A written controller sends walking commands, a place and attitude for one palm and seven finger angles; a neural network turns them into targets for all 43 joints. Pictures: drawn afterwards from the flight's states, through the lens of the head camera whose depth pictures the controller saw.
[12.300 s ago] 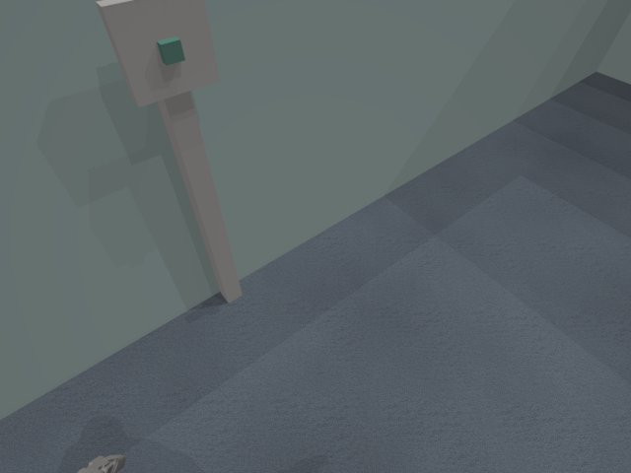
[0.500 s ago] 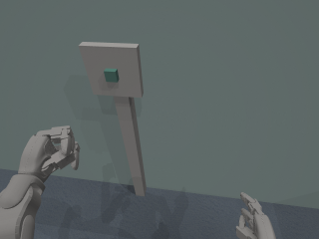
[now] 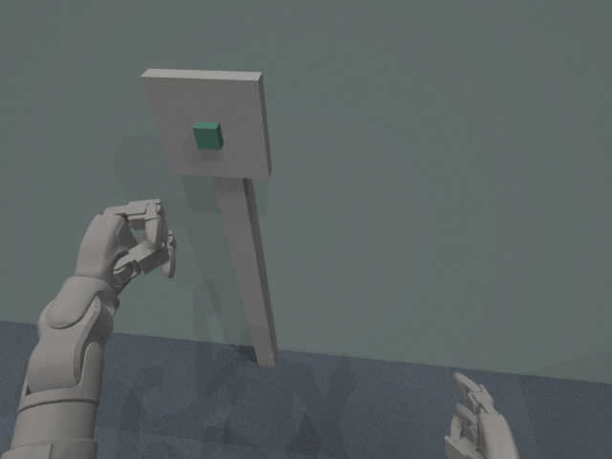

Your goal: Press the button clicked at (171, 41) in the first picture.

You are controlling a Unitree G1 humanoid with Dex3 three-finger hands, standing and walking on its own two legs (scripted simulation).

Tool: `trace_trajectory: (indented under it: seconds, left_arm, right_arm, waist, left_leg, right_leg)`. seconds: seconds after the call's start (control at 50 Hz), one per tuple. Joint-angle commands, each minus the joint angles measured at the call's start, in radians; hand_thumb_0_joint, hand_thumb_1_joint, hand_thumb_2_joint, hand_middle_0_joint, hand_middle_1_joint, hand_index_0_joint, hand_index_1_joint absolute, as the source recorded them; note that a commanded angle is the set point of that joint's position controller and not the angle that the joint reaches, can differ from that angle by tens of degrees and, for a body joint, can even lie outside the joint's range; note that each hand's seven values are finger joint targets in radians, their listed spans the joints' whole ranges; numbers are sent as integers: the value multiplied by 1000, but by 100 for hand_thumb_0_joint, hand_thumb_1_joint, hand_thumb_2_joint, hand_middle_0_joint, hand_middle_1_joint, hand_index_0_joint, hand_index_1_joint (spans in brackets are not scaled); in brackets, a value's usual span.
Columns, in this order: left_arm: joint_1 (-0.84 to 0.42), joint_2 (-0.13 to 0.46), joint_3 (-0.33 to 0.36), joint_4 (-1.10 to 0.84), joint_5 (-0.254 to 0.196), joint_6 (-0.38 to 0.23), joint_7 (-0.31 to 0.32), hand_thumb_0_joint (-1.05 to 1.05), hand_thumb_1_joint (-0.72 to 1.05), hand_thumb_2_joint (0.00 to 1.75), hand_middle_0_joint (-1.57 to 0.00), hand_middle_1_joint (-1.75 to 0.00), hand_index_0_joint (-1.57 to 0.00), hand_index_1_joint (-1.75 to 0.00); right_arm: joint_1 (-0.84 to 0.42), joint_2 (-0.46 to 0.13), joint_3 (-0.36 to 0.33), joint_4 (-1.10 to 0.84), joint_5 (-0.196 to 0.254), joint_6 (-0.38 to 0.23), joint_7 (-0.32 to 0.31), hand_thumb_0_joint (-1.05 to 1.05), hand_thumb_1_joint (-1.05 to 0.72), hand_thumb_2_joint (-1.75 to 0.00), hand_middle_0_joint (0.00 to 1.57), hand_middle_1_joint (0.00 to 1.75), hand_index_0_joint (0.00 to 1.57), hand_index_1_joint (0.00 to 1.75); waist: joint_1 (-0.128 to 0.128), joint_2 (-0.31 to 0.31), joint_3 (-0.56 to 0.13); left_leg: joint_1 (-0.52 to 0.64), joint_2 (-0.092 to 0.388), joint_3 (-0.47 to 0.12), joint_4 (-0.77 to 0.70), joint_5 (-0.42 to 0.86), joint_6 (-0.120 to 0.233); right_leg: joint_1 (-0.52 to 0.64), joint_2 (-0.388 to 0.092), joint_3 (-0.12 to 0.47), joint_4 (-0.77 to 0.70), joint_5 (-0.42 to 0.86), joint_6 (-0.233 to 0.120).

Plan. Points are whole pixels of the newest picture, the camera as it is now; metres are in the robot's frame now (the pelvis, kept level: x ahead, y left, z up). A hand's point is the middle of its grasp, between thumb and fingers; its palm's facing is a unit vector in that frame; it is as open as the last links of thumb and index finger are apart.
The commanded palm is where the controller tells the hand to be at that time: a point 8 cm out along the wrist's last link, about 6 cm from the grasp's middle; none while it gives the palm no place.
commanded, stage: aim a knuckle at the button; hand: left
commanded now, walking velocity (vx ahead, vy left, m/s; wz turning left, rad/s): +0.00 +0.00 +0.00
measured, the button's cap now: (209, 134) +0.55 +0.21 +0.16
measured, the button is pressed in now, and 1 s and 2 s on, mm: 0 0 0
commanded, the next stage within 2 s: press the button with the knuckle in 1.54 s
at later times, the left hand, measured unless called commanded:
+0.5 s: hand (195, 210) +0.39 +0.19 +0.15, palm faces -0.01 -1.00 -0.03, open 3.1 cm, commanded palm +0.36 +0.24 +0.14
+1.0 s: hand (215, 181) +0.46 +0.18 +0.14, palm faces -0.02 -1.00 -0.02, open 3.1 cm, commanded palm +0.43 +0.24 +0.13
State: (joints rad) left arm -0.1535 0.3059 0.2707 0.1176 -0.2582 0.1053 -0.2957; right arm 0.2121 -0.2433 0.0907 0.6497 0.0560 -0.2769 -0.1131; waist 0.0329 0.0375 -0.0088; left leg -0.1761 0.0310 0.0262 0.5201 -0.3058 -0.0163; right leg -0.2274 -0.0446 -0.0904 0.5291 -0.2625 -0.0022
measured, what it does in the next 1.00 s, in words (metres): stands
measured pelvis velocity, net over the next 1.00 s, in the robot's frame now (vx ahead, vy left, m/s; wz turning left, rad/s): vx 0.00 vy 0.00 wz -0.04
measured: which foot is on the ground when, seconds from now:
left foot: down 0.00-1.00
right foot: down 0.00-1.00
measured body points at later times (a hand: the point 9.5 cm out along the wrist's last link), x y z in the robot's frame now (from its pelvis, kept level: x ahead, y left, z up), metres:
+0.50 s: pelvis +0.01 +0.00 +0.00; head +0.01 -0.01 +0.45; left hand +0.38 +0.24 +0.15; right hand +0.15 -0.24 -0.09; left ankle -0.02 +0.13 -0.73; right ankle +0.01 -0.12 -0.73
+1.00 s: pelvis +0.00 +0.00 -0.01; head +0.04 -0.01 +0.44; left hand +0.45 +0.24 +0.14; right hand +0.05 -0.27 -0.12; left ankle -0.02 +0.13 -0.73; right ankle +0.01 -0.12 -0.73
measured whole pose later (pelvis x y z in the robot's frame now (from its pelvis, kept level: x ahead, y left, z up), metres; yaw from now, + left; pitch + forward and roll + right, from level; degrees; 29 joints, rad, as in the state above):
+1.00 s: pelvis +0.00 +0.00 -0.01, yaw -2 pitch +7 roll +0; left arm -0.76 0.43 0.36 0.97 -0.15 -0.20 -0.28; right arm 0.37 -0.29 0.03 0.68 0.04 -0.09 -0.06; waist -0.08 0.02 -0.04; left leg -0.38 0.05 0.06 0.60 -0.33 -0.01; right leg -0.44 -0.03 -0.06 0.60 -0.27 0.00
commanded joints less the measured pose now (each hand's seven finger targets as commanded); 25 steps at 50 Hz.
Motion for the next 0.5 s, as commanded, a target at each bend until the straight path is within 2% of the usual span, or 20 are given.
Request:
trace_trajectory:
  seconds: [0.0,0.02,0.04,0.08,0.12,0.14,0.18,0.2,0.26,0.28,0.34,0.36,0.38,0.4,0.42,0.44,0.46,0.48]
  left_arm:
    - [-323,186,80,-194,-2,-70,16,0,90,90,-130,-150,-130,-150]
    - [-347,166,63,-195,-1,-74,20,0,90,90,-130,-150,-130,-150]
    - [-355,157,55,-168,2,-75,24,0,90,90,-130,-150,-130,-150]
    - [-368,180,76,-121,4,-79,32,0,90,90,-130,-150,-130,-150]
    - [-396,193,84,-119,13,-85,36,0,90,90,-130,-150,-130,-150]
    - [-426,185,69,-118,17,-88,39,0,90,90,-130,-150,-130,-150]
    - [-494,170,40,-90,22,-94,45,0,90,90,-130,-150,-130,-150]
    - [-525,181,47,-82,26,-99,49,0,90,90,-130,-150,-130,-150]
    - [-539,181,54,-50,30,-116,56,0,90,90,-130,-150,-130,-150]
    - [-552,183,50,-30,30,-121,54,0,90,90,-130,-150,-130,-150]
    - [-595,188,51,54,34,-127,56,0,90,90,-130,-150,-130,-150]
    - [-609,182,44,67,36,-130,53,0,90,90,-130,-150,-130,-150]
    - [-615,223,77,95,38,-135,58,0,90,90,-130,-150,-130,-150]
    - [-626,216,69,107,42,-140,56,0,90,90,-130,-150,-130,-150]
    - [-651,197,50,112,43,-146,53,0,90,90,-130,-150,-130,-150]
    - [-656,215,68,133,44,-152,56,0,90,90,-130,-150,-130,-150]
    - [-687,205,51,146,46,-160,56,0,90,90,-130,-150,-130,-150]
    - [-697,206,49,165,45,-168,54,0,90,90,-130,-150,-130,-150]
  right_arm:
    - [-113,-115,-59,-174,-1,-40,0,0,-90,-90,20,30,20,30]
    - [-112,-113,-60,-175,-1,-38,2,0,-90,-90,20,30,20,30]
    - [-101,-115,-62,-167,0,-33,2,0,-90,-90,20,30,20,30]
    - [-92,-122,-64,-160,-4,-25,4,0,-90,-90,20,30,20,30]
    - [-91,-123,-67,-165,-2,-11,5,0,-90,-90,20,30,20,30]
    - [-90,-121,-68,-162,0,-6,4,0,-90,-90,20,30,20,30]
    - [-81,-124,-68,-155,1,4,2,0,-90,-90,20,30,20,30]
    - [-77,-125,-70,-155,0,7,1,0,-90,-90,20,30,20,30]
    - [-59,-125,-75,-148,-3,17,2,0,-90,-90,20,30,20,30]
    - [-54,-128,-73,-144,-4,20,4,0,-90,-90,20,30,20,30]
    - [-40,-131,-77,-133,-2,37,3,0,-90,-90,20,30,20,30]
    - [-35,-132,-78,-134,-3,41,4,0,-90,-90,20,30,20,30]
    - [-28,-139,-79,-130,-3,46,5,0,-90,-90,20,30,20,30]
    - [-27,-138,-79,-134,-4,51,7,0,-90,-90,20,30,20,30]
    - [-27,-135,-79,-135,-2,55,8,0,-90,-90,20,30,20,30]
    - [-18,-136,-83,-131,-2,61,8,0,-90,-90,20,30,20,30]
    - [-11,-137,-82,-128,-3,65,9,0,-90,-90,20,30,20,30]
    - [-5,-139,-82,-127,-4,68,12,0,-90,-90,20,30,20,30]
  waist:
    - [11,3,-222]
    - [5,22,-218]
    - [-3,-2,-203]
    - [0,-34,-195]
    - [-1,-8,-212]
    - [-9,11,-215]
    - [-24,-19,-202]
    - [-25,2,-211]
    - [-23,11,-266]
    - [-25,-14,-261]
    - [-36,-19,-242]
    - [-36,-5,-253]
    - [-31,-50,-260]
    - [-32,-42,-264]
    - [-37,-2,-266]
    - [-38,-1,-276]
    - [-47,-24,-268]
    - [-45,-20,-269]
  left_leg:
    - [13,-33,-23,-75,270,32]
    - [20,-33,-21,-73,274,31]
    - [18,-30,-21,-72,279,29]
    - [5,-29,-21,-72,268,32]
    - [4,-32,-17,-75,270,31]
    - [12,-32,-12,-72,267,31]
    - [11,-27,-18,-73,256,32]
    - [13,-29,-19,-74,258,32]
    - [36,-30,-16,-64,315,28]
    - [28,-30,-17,-62,317,30]
    - [8,-30,-14,-65,292,31]
    - [12,-30,-12,-63,295,31]
    - [-3,-29,-17,-61,294,33]
    - [-4,-30,-15,-63,296,34]
    - [0,-32,-8,-58,303,33]
    - [1,-31,-8,-54,309,32]
    - [0,-30,-10,-52,311,34]
    - [-9,-29,-10,-49,310,34]
  right_leg:
    - [101,29,23,-47,263,-17]
    - [89,29,24,-46,269,-17]
    - [78,31,19,-46,274,-17]
    - [77,34,25,-50,266,-18]
    - [84,30,29,-49,271,-19]
    - [76,29,32,-51,269,-19]
    - [61,34,29,-55,250,-19]
    - [62,32,33,-55,254,-20]
    - [83,31,32,-41,312,-22]
    - [86,34,33,-43,319,-23]
    - [71,32,34,-47,307,-22]
    - [67,30,35,-45,310,-22]
    - [82,33,37,-44,310,-24]
    - [83,31,39,-41,317,-23]
    - [79,29,42,-39,330,-24]
    - [78,30,41,-38,334,-24]
    - [70,31,40,-38,339,-23]
    - [71,32,41,-36,338,-25]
